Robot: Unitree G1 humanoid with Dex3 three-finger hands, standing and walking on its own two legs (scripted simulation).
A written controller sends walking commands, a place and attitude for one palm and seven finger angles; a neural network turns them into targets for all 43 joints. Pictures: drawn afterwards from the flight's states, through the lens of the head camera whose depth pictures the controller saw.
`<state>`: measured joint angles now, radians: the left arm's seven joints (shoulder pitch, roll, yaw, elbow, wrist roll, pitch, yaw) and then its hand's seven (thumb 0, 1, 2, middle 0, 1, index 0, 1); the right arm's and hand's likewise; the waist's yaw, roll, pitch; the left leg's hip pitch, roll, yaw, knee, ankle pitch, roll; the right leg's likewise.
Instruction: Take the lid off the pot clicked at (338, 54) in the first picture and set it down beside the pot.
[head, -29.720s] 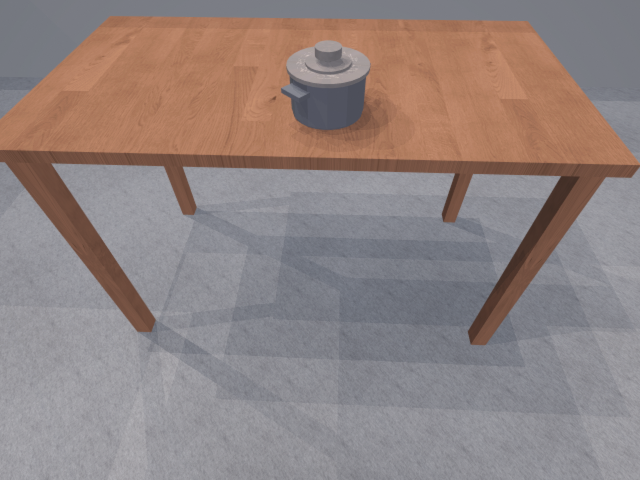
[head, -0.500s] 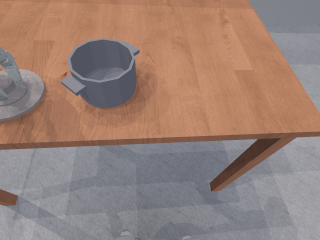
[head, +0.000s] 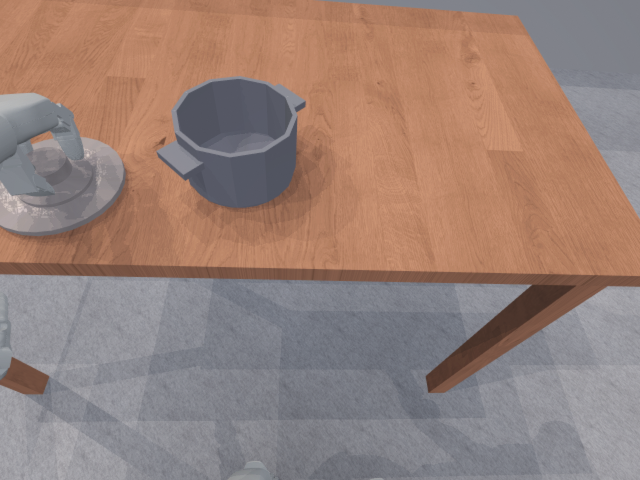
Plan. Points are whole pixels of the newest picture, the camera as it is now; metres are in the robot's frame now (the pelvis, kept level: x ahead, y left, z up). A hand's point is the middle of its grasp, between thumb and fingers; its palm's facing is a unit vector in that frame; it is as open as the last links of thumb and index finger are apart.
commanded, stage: open the fingers wide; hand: left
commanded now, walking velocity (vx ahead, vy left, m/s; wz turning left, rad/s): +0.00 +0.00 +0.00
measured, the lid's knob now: (46, 166) +0.48 +0.33 +0.09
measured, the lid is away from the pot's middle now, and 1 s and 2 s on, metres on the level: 0.24 0.24 0.24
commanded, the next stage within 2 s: raise the empty hand in 0.50 s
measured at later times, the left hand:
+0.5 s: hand (28, 162) +0.46 +0.33 +0.12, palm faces -0.42 -0.10 -0.90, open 11.0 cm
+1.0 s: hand (8, 136) +0.47 +0.34 +0.15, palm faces -0.39 -0.12 -0.91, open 11.1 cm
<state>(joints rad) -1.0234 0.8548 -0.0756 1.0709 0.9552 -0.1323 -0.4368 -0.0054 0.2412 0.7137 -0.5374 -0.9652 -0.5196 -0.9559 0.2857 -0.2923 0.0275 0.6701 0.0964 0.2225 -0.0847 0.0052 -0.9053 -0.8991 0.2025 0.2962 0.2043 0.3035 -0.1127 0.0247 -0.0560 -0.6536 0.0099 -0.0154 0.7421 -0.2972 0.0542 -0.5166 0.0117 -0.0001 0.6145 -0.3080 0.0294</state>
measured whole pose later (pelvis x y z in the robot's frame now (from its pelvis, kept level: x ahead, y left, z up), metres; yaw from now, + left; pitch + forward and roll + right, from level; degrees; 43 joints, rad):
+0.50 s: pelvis +0.00 +0.00 +0.00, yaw -1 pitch +12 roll -4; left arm -1.00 0.87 -0.05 1.06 0.96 -0.13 -0.43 0.00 -0.01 0.68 -0.38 -0.84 -0.37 -0.84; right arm 0.32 -0.29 0.02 0.67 0.09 0.25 -0.07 0.01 -0.91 -0.90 0.20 0.30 0.20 0.30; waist -0.12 0.03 -0.06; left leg -0.65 0.01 0.00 0.73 -0.30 0.06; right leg -0.51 0.01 0.01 0.60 -0.30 0.03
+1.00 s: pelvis +0.01 +0.01 +0.00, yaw +0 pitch +11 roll -4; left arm -1.10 0.88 -0.09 1.09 0.95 -0.08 -0.46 0.00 -0.03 0.70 -0.39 -0.82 -0.38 -0.82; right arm 0.30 -0.29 0.03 0.68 0.10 0.24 -0.07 0.01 -0.91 -0.90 0.20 0.30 0.20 0.30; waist -0.12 0.03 -0.06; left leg -0.61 0.00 -0.01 0.71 -0.29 0.06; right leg -0.47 0.00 0.01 0.57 -0.30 0.03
